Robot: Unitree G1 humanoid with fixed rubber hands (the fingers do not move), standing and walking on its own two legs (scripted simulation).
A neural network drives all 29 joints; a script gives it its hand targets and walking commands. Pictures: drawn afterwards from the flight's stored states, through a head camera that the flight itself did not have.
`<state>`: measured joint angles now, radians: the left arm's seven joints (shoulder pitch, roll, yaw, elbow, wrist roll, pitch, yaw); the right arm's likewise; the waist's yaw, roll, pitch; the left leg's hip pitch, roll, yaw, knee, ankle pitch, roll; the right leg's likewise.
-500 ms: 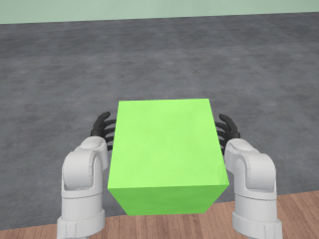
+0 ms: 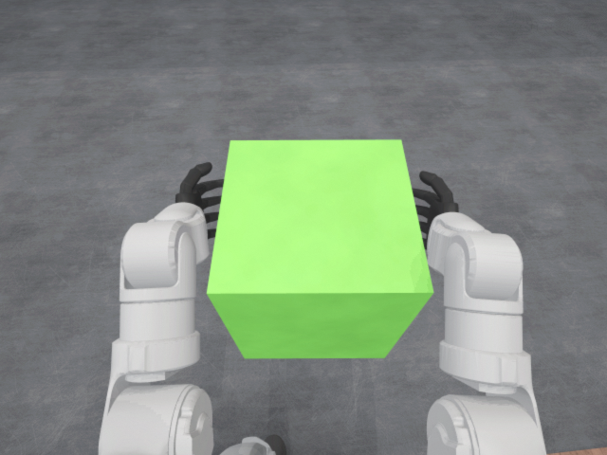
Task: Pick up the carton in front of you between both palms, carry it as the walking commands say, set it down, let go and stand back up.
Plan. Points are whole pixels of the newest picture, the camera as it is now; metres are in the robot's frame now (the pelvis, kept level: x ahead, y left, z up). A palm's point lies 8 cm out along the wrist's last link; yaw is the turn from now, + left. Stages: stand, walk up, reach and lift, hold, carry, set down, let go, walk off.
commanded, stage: carry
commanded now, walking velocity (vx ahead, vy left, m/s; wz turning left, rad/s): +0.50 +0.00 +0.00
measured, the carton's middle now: (315, 260) +0.37 +0.00 +0.04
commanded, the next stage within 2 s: none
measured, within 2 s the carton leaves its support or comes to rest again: neither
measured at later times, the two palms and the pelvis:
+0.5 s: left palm (249, 82) +0.73 +0.12 +0.07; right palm (409, 86) +0.73 -0.18 +0.07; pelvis +0.37 -0.02 -0.05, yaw -1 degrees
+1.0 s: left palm (252, 4) +1.06 +0.14 +0.07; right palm (377, 13) +1.03 -0.16 +0.07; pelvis +0.69 +0.02 -0.02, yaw -2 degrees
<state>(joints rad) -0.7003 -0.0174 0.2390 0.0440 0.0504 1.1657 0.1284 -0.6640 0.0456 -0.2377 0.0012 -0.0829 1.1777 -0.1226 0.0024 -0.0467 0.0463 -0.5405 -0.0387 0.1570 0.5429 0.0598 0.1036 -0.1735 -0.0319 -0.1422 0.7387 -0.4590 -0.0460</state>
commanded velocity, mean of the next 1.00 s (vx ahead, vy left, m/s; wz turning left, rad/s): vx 0.50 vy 0.00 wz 0.00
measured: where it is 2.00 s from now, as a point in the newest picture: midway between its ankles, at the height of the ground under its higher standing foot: (308, 175)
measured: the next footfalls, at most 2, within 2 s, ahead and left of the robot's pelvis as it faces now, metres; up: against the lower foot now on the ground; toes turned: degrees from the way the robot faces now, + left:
right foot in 0.36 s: +0.43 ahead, -0.09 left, -0.05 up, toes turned -7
left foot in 0.76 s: +0.73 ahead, +0.08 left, -0.05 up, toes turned +7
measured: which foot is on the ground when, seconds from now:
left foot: down 0.00-0.38, up 0.40-0.74, down 0.76-1.00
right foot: down 0.00-0.00, up 0.02-0.34, down 0.36-0.76, up 0.78-1.00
